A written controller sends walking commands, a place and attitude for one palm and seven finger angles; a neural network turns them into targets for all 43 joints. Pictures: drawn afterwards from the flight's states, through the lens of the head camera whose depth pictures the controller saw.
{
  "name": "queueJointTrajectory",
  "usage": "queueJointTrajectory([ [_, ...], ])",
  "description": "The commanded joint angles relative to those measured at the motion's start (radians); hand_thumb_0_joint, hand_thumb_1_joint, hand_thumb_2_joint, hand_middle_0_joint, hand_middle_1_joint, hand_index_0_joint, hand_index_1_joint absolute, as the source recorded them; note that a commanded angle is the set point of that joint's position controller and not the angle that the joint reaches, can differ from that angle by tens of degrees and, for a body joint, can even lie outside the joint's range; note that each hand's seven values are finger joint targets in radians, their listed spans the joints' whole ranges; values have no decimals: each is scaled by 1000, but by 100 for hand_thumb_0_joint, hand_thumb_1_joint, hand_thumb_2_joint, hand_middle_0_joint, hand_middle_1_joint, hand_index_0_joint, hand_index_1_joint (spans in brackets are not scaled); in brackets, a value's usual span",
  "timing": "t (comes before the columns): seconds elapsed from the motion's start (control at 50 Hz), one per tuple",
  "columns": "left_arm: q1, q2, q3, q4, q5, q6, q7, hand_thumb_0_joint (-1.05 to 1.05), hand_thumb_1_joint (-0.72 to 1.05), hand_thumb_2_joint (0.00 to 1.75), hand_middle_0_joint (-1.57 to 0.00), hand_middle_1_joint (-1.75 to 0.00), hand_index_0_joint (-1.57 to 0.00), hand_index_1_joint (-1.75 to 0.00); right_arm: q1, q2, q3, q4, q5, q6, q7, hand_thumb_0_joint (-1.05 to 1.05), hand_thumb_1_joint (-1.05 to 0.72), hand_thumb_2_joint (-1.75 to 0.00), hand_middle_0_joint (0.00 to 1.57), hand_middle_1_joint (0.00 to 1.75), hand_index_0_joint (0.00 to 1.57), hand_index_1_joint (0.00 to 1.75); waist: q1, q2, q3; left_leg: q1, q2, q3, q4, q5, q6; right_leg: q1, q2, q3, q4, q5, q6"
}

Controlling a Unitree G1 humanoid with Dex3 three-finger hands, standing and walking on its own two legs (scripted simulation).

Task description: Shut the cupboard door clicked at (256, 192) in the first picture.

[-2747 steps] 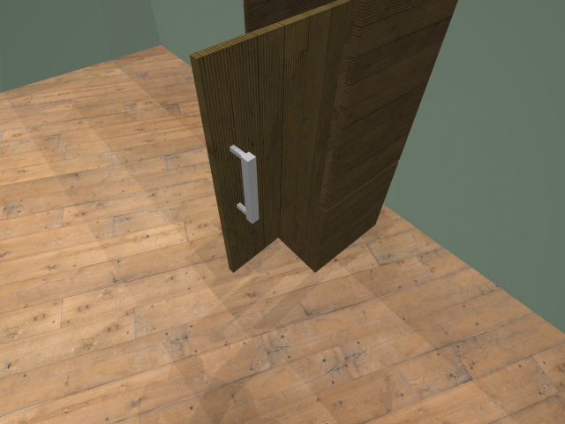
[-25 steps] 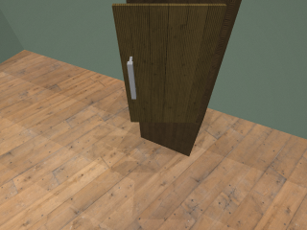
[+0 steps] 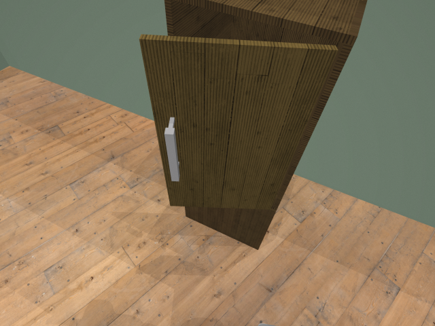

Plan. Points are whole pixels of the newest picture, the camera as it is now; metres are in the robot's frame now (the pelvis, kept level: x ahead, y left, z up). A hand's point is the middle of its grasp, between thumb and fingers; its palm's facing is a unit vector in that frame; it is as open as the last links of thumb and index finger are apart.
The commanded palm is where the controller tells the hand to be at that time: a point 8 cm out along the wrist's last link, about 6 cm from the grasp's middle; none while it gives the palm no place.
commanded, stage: come to a stop and stand still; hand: left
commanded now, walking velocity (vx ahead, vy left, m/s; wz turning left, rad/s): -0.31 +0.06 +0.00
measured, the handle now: (173, 151) +0.50 +0.13 -0.03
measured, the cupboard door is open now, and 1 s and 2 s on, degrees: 24 24 24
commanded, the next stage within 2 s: look again from close up in 1.00 s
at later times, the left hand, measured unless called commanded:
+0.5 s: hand out of the picture +0.11 +0.20 -0.19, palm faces +0.07 -0.98 -0.21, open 7.3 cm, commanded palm none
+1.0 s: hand out of the picture +0.05 +0.15 -0.17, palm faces -0.02 -0.97 -0.23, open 7.3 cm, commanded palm none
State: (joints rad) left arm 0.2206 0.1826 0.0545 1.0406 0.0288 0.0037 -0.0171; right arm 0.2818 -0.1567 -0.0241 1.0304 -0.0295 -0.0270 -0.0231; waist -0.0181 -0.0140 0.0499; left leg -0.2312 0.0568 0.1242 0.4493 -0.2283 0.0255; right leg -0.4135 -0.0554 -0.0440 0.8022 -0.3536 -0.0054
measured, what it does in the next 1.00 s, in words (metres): steps on the spot: right foot, then left foot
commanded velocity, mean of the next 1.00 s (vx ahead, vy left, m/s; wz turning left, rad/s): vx -0.07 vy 0.00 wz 0.00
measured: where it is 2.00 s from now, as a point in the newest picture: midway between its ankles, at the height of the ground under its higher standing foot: outside the picture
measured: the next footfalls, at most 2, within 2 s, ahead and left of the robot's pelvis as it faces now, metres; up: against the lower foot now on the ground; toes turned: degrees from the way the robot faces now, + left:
right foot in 0.08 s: +0.11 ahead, -0.16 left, +0.00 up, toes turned -3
left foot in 0.40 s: +0.08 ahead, +0.11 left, +0.00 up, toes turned +1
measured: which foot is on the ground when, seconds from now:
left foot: down 0.00-0.16, up 0.18-0.38, down 0.40-1.00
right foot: up 0.00-0.06, down 0.08-0.40, up 0.42-0.68, down 0.70-1.00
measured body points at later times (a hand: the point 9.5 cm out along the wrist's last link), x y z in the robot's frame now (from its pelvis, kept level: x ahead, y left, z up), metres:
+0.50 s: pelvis +0.05 +0.00 -0.01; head +0.08 +0.03 +0.44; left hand +0.11 +0.25 -0.18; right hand +0.13 -0.25 -0.14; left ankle +0.04 +0.10 -0.74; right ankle +0.04 -0.15 -0.71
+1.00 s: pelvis +0.03 -0.02 -0.01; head +0.04 -0.04 +0.44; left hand +0.05 +0.21 -0.15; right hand +0.05 -0.25 -0.17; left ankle +0.05 +0.10 -0.74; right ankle +0.00 -0.14 -0.74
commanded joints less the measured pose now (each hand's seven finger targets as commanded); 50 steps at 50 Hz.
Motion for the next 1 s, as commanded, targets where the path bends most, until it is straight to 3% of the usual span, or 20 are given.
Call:
queueJointTrajectory([
  [0.0, 99, 17, -8, -11, -5, -13, 10, 0, 90, 90, -20, -30, -20, -30, -8, -147, -27, -32, 8, 1, -11, 0, -90, -90, 20, 30, 20, 30, 48, 106, -42, -53, 151, -100, -79, 167, 66, 218, 38, -46, -304, 233, 29],
  [0.02, 119, 56, -3, -4, -7, -18, 17, 0, 90, 90, -20, -30, -20, -30, -3, -125, -23, -25, 15, 3, -9, 0, -90, -90, 20, 30, 20, 30, 57, 53, -51, -67, 105, -72, -26, 138, 22, 277, 12, 4, -382, 318, 27],
  [0.06, 101, 161, 1, -3, -5, -28, 30, 0, 90, 90, -20, -30, -20, -30, 46, -72, -11, -16, 26, 12, 2, 0, -90, -90, 20, 30, 20, 30, 26, -49, -52, -108, 11, -38, 17, -73, -42, 305, -180, 204, -415, 613, -54],
  [0.08, 69, 182, 0, -11, -7, -20, 32, 0, 90, 90, -20, -30, -20, -30, 78, -67, -16, -6, 28, 21, 6, 0, -90, -90, 20, 30, 20, 30, 4, -14, -55, -42, -3, -48, 15, -69, -44, 250, -207, 181, -387, 641, -68],
  [0.12, 47, 180, 10, -11, -14, -21, 44, 0, 90, 90, -20, -30, -20, -30, 89, -91, -26, 10, 25, 42, -3, 0, -90, -90, 20, 30, 20, 30, 11, -214, -110, -15, -1, -28, 102, -50, -56, 300, -211, 195, -363, 888, -95],
  [0.2, 69, 202, 35, -17, -1, -2, 68, 0, 90, 90, -20, -30, -20, -30, 24, -107, -41, -28, 29, 60, -13, 0, -90, -90, 20, 30, 20, 30, 62, -216, -136, -207, -41, -81, 402, -351, -67, 466, -319, 249, -329, 1301, -212],
  [0.24, 41, 209, 49, -35, 3, 8, 73, 0, 90, 90, -20, -30, -20, -30, -18, -107, -44, -52, 33, 65, -13, 0, -90, -90, 20, 30, 20, 30, 67, -150, -154, -230, -43, -119, 420, -362, -70, 492, -326, 230, -323, 1238, -225],
  [0.3, -40, 195, 49, -71, 4, 17, 68, 0, 90, 90, -20, -30, -20, -30, 14, -92, -41, -55, 28, 67, -4, 0, -90, -90, 20, 30, 20, 30, 22, -176, -162, -113, -44, -108, 225, -200, -72, 371, -260, 159, -315, 978, -161],
  [0.34, -64, 166, 42, -79, -6, 23, 64, 0, 90, 90, -20, -30, -20, -30, 61, -96, -43, -39, 22, 61, 2, 0, -90, -90, 20, 30, 20, 30, -12, -138, -160, 65, -23, -87, -32, 93, -66, 248, -179, 105, -260, 654, -82],
  [0.38, -23, 74, 20, -109, -18, 39, 59, 0, 90, 90, -20, -30, -20, -30, 20, -235, -58, -83, 2, 47, 0, 0, -90, -90, 20, 30, 20, 30, 3, 269, -122, 64, 297, -378, -140, 523, 96, 63, 14, -8, -69, -117, 35],
  [0.4, -35, 91, 20, -115, -11, 47, 61, 0, 90, 90, -20, -30, -20, -30, -5, -236, -55, -96, -3, 48, -7, 0, -90, -90, 20, 30, 20, 30, -12, 206, -84, -25, 320, -387, -155, 423, 161, 73, 46, 52, 93, -239, 25],
  [0.48, 7, 99, 19, -73, -12, 47, 44, 0, 90, 90, -20, -30, -20, -30, -91, -178, -24, -109, -1, 32, -28, 0, -90, -90, 20, 30, 20, 30, 34, 170, -50, 45, 228, -269, -106, 504, 156, -4, 41, 109, 180, -118, 31],
  [0.6, 30, 77, -6, -52, -14, 32, 32, 0, 90, 90, -20, -30, -20, -30, -55, -196, -36, -63, 7, 37, -20, 0, -90, -90, 20, 30, 20, 30, 4, 172, -91, 121, 207, -250, -101, 361, 125, 144, 46, 28, -198, -26, 23],
  [0.66, 99, 104, -9, -16, -8, 12, 40, 0, 90, 90, -20, -30, -20, -30, -62, -149, -31, -51, 25, 35, -12, 0, -90, -90, 20, 30, 20, 30, 22, 51, -56, 12, 98, -190, -40, 136, 31, 270, -6, 130, -468, 216, -10],
  [0.68, 191, 121, -23, -20, 8, -18, 84, 0, 90, 90, -20, -30, -20, -30, -131, -188, -34, -117, 29, 8, -11, 0, -90, -90, 20, 30, 20, 30, 56, 35, -62, 83, 82, -98, 168, 269, -19, 179, -86, 182, -444, 600, 5],
  [0.7, 87, 165, -38, -60, -5, -35, 77, 0, 90, 90, -20, -30, -20, -30, -77, -105, -19, -136, 29, 17, 9, 0, -90, -90, 20, 30, 20, 30, -14, -33, -78, 34, 9, -101, 113, -58, -25, 149, -118, 225, -452, 334, -39],
  [0.72, 60, 158, -37, -72, -8, -44, 70, 0, 90, 90, -20, -30, -20, -30, -55, -118, -18, -120, 21, 25, 17, 0, -90, -90, 20, 30, 20, 30, -23, -106, -101, 25, 4, -89, 113, -51, -20, 173, -80, 215, -434, 275, -60],
  [0.8, 73, 128, -45, -65, -15, -43, 65, 0, 90, 90, -20, -30, -20, -30, -17, -118, -11, -95, 16, 13, 14, 0, -90, -90, 20, 30, 20, 30, -13, 28, -40, 45, 43, -135, 18, 67, 5, 126, -24, 139, -378, 162, -42],
  [0.84, 87, 117, -47, -58, -12, -38, 63, 0, 90, 90, -20, -30, -20, -30, -29, -113, -7, -92, 14, 12, 14, 0, -90, -90, 20, 30, 20, 30, 3, 4, 31, -4, 47, -141, -17, 15, 9, 108, -15, 137, -400, 78, -37],
  [0.98, 96, 124, -49, -36, -17, -39, 58, 0, 90, 90, -20, -30, -20, -30, 11, -112, 7, -40, 12, 6, 13, 0, -90, -90, 20, 30, 20, 30, 6, -28, 17, 21, 26, -119, -33, -3, -1, 109, -29, 166, -436, 19, -45],
])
